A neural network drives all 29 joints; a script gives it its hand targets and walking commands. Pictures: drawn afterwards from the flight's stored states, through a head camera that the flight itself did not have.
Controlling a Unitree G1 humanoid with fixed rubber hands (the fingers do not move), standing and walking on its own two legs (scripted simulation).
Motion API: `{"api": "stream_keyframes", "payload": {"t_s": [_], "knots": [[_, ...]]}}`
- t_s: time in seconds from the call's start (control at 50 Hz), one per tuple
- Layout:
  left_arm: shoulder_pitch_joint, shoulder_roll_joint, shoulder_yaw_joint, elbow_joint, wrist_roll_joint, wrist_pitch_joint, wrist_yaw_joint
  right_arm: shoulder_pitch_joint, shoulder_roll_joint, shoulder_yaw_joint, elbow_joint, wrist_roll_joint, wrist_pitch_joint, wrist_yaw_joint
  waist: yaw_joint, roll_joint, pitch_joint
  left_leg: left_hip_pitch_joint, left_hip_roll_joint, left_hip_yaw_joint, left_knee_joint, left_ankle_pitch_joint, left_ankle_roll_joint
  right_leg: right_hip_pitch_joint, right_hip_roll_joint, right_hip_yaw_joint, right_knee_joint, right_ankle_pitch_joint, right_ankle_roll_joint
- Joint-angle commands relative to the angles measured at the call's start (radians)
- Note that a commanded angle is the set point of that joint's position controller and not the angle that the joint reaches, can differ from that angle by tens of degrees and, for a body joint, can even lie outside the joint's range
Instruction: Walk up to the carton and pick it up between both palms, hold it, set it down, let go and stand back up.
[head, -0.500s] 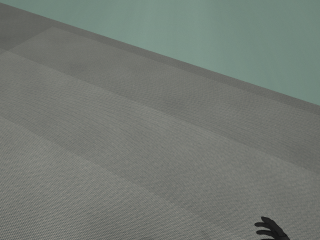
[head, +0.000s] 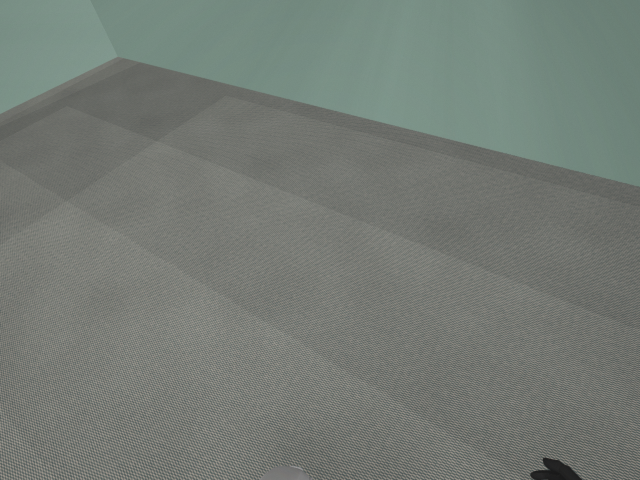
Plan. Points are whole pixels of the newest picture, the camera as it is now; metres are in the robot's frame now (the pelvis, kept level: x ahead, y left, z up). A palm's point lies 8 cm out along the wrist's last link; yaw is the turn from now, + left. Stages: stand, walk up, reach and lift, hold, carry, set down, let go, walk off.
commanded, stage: walk up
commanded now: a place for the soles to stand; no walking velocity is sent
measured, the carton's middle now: out of the picture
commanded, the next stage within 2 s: none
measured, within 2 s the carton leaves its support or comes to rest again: neither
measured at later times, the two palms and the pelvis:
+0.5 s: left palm out of the picture +0.00 +0.46 -0.09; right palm out of the picture +0.15 -0.15 -0.08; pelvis -0.02 +0.13 +0.00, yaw +15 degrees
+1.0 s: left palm out of the picture -0.17 +0.52 -0.06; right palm (328, 413) +0.24 +0.01 -0.10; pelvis -0.03 +0.20 +0.00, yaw +35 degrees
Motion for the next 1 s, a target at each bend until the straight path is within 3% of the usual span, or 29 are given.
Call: {"api": "stream_keyframes", "payload": {"t_s": [0.0, 0.06, 0.14, 0.2, 0.24, 0.26, 0.28, 0.3, 0.32, 0.34, 0.36, 0.38, 0.4, 0.44, 0.5, 0.52, 0.58, 0.6, 0.62, 0.64, 0.66, 0.68, 0.7, 0.72, 0.76, 0.82, 0.9, 0.94, 0.98], "knots": [[-0.061, 0.258, 0.096, -0.113, 0.017, -0.032, 0.009, 0.017, -0.179, -0.060, -0.067, 0.012, 0.001, 0.020, -0.026, -0.197, -0.010, -0.057, 0.067, 0.033, 0.123, 0.048, -0.041, -0.013, -0.216, 0.171, -0.189, -0.145, -0.154], [-0.021, 0.286, 0.112, -0.110, 0.025, -0.027, 0.006, -0.036, -0.159, -0.045, -0.073, 0.019, 0.006, 0.028, 0.013, -0.239, -0.002, -0.078, 0.117, 0.075, 0.002, 0.004, -0.043, 0.062, -0.233, 0.155, -0.172, -0.175, -0.171], [0.043, 0.336, 0.135, -0.096, 0.027, -0.022, -0.001, -0.110, -0.140, -0.024, -0.094, 0.019, 0.003, 0.035, 0.063, -0.280, -0.003, -0.067, 0.192, 0.103, -0.231, -0.079, -0.014, 0.152, -0.306, 0.172, -0.162, -0.142, -0.198], [0.010, 0.357, 0.144, -0.102, 0.025, -0.017, -0.008, -0.112, -0.139, -0.018, -0.097, 0.030, -0.011, 0.038, 0.037, -0.284, -0.025, 0.075, 0.204, 0.123, -0.422, -0.100, 0.032, 0.105, -0.327, 0.109, -0.130, -0.084, -0.176], [-0.047, 0.354, 0.139, -0.107, 0.012, -0.014, -0.014, -0.044, -0.141, -0.025, -0.073, 0.038, -0.020, 0.036, -0.024, -0.271, -0.058, 0.243, 0.170, 0.173, -0.538, -0.054, 0.065, 0.023, -0.331, 0.048, -0.068, -0.095, -0.133], [-0.068, 0.336, 0.129, -0.104, 0.000, -0.011, -0.020, 0.017, -0.134, -0.029, -0.042, 0.038, -0.028, 0.029, -0.071, -0.210, -0.083, 0.380, 0.139, 0.206, -0.654, 0.037, 0.081, -0.042, -0.299, -0.016, 0.043, -0.095, -0.096], [-0.025, 0.282, 0.101, -0.096, -0.010, -0.006, -0.029, 0.058, -0.170, -0.047, -0.008, 0.036, -0.035, 0.016, -0.079, -0.074, -0.102, 0.504, 0.107, 0.185, -0.727, 0.033, 0.101, -0.130, -0.216, -0.069, 0.212, -0.117, -0.054], [-0.009, 0.224, 0.084, -0.107, -0.017, 0.006, -0.041, 0.083, -0.267, -0.069, -0.006, 0.028, -0.039, 0.008, -0.097, 0.164, -0.075, 0.571, 0.249, -0.068, -0.860, -0.034, 0.162, -0.326, -0.102, -0.110, 0.416, -0.357, 0.002], [-0.085, 0.226, 0.076, -0.166, -0.033, 0.015, -0.031, 0.048, -0.370, -0.081, -0.045, 0.023, -0.038, 0.007, -0.126, 0.333, -0.045, 0.480, 0.368, -0.363, -0.933, 0.030, 0.287, -0.474, 0.004, -0.034, 0.544, -0.497, 0.062], [-0.164, 0.253, 0.075, -0.188, -0.037, 0.016, -0.010, 0.043, -0.344, -0.077, -0.053, 0.014, -0.037, 0.005, -0.161, 0.320, -0.003, 0.365, 0.396, -0.412, -0.970, 0.090, 0.361, -0.432, -0.006, 0.055, 0.634, -0.508, 0.056], [-0.113, 0.268, 0.080, -0.148, -0.039, 0.010, -0.011, -0.006, -0.295, -0.066, -0.058, 0.016, -0.034, -0.006, -0.118, 0.203, 0.018, 0.415, 0.328, -0.266, -0.900, 0.243, 0.350, -0.435, -0.029, 0.075, 0.659, -0.419, 0.060], [-0.034, 0.271, 0.081, -0.085, -0.038, 0.002, -0.018, -0.075, -0.257, -0.054, -0.067, 0.019, -0.028, -0.016, -0.065, 0.108, -0.010, 0.467, 0.257, -0.127, -0.809, 0.362, 0.311, -0.412, -0.040, 0.071, 0.615, -0.324, 0.066], [0.012, 0.256, 0.077, -0.054, -0.040, -0.002, -0.023, -0.103, -0.225, -0.047, -0.066, 0.018, -0.025, -0.021, -0.040, 0.082, -0.020, 0.431, 0.218, -0.069, -0.784, 0.417, 0.292, -0.350, -0.035, 0.063, 0.550, -0.266, 0.073], [0.010, 0.249, 0.073, -0.051, -0.039, -0.002, -0.026, -0.125, -0.216, -0.039, -0.091, 0.023, -0.022, -0.015, -0.050, 0.106, -0.031, 0.346, 0.204, -0.094, -0.804, 0.436, 0.293, -0.240, -0.005, 0.053, 0.455, -0.224, 0.069], [0.025, 0.243, 0.072, -0.058, -0.042, -0.005, -0.020, -0.126, -0.207, -0.036, -0.109, 0.023, -0.014, -0.005, -0.063, 0.117, -0.048, 0.346, 0.250, -0.169, -0.828, 0.374, 0.320, -0.204, 0.019, 0.039, 0.337, -0.201, 0.053], [0.028, 0.244, 0.072, -0.060, -0.043, -0.011, -0.018, -0.125, -0.200, -0.035, -0.110, 0.022, -0.012, -0.001, -0.065, 0.097, -0.054, 0.334, 0.257, -0.199, -0.829, 0.379, 0.316, -0.164, 0.030, 0.044, 0.275, -0.190, 0.051], [0.108, 0.215, 0.075, -0.030, -0.033, -0.022, -0.004, -0.180, -0.181, -0.021, -0.105, 0.035, -0.015, 0.002, -0.007, 0.013, -0.090, 0.201, 0.198, -0.165, -0.796, 0.201, 0.234, 0.121, 0.050, 0.033, -0.022, 0.028, 0.059], [0.109, 0.242, 0.085, -0.034, -0.026, -0.027, 0.001, -0.155, -0.154, -0.006, -0.093, 0.042, -0.023, -0.001, 0.005, -0.060, -0.098, 0.101, 0.145, -0.141, -0.759, 0.082, 0.191, 0.238, 0.014, 0.080, -0.109, 0.043, 0.054], [0.139, 0.303, 0.101, -0.048, -0.015, -0.029, 0.003, -0.119, -0.106, 0.008, -0.100, 0.041, -0.030, -0.001, 0.028, -0.219, -0.156, -0.029, 0.051, -0.067, -0.580, -0.126, 0.130, 0.375, -0.215, 0.345, -0.219, -0.195, -0.002], [0.116, 0.351, 0.115, -0.077, 0.001, -0.023, 0.006, -0.063, -0.083, 0.008, -0.099, 0.014, -0.034, -0.013, 0.020, -0.303, -0.143, -0.100, 0.000, 0.000, -0.331, -0.244, 0.060, 0.317, -0.481, 0.582, -0.289, -0.370, -0.087], [0.036, 0.337, 0.113, -0.088, 0.011, -0.018, 0.014, -0.132, -0.165, -0.027, -0.106, -0.004, -0.017, -0.019, 0.035, -0.219, -0.011, -0.104, 0.070, -0.023, -0.165, -0.163, 0.055, 0.101, -0.523, 0.610, -0.340, -0.382, -0.195], [0.010, 0.279, 0.099, -0.089, 0.005, -0.026, 0.011, -0.124, -0.215, -0.055, -0.099, -0.012, -0.012, -0.010, 0.000, -0.110, 0.056, -0.075, 0.087, -0.047, -0.106, -0.103, 0.030, 0.035, -0.436, 0.511, -0.329, -0.346, -0.172], [-0.007, 0.260, 0.100, -0.091, 0.006, -0.034, 0.012, -0.080, -0.213, -0.065, -0.079, -0.007, -0.018, 0.003, -0.036, -0.097, 0.047, -0.039, 0.101, -0.033, -0.088, -0.056, 0.016, 0.025, -0.368, 0.382, -0.298, -0.283, -0.126], [-0.045, 0.263, 0.107, -0.104, 0.011, -0.036, 0.014, -0.015, -0.203, -0.066, -0.063, 0.003, -0.019, 0.016, -0.066, -0.120, 0.007, 0.002, 0.128, 0.006, -0.072, -0.024, 0.003, 0.028, -0.320, 0.275, -0.267, -0.231, -0.093], [-0.056, 0.270, 0.109, -0.118, 0.017, -0.035, 0.015, -0.007, -0.191, -0.058, -0.045, 0.002, -0.012, 0.038, -0.057, -0.176, 0.005, 0.022, 0.156, 0.084, -0.043, 0.023, -0.014, 0.000, -0.269, 0.140, -0.234, -0.163, -0.073], [-0.012, 0.294, 0.130, -0.126, 0.029, -0.036, 0.004, -0.086, -0.160, -0.039, -0.073, 0.023, -0.002, 0.056, -0.004, -0.231, 0.021, 0.008, 0.204, 0.146, -0.140, 0.043, -0.026, 0.017, -0.264, 0.056, -0.235, -0.197, -0.094], [0.052, 0.341, 0.166, -0.124, 0.028, -0.038, -0.006, -0.188, -0.146, -0.029, -0.108, 0.032, -0.005, 0.073, 0.059, -0.258, 0.019, 0.000, 0.243, 0.172, -0.296, 0.007, -0.001, 0.099, -0.334, 0.022, -0.241, -0.226, -0.129], [0.056, 0.355, 0.176, -0.125, 0.026, -0.037, -0.008, -0.212, -0.147, -0.030, -0.115, 0.033, -0.009, 0.076, 0.064, -0.251, 0.012, 0.021, 0.253, 0.172, -0.366, -0.001, 0.016, 0.128, -0.362, -0.001, -0.234, -0.231, -0.130], [0.029, 0.367, 0.184, -0.128, 0.022, -0.033, -0.011, -0.217, -0.151, -0.032, -0.121, 0.037, -0.014, 0.078, 0.044, -0.236, -0.003, 0.068, 0.254, 0.170, -0.444, -0.023, 0.032, 0.138, -0.384, -0.035, -0.215, -0.220, -0.123]]}}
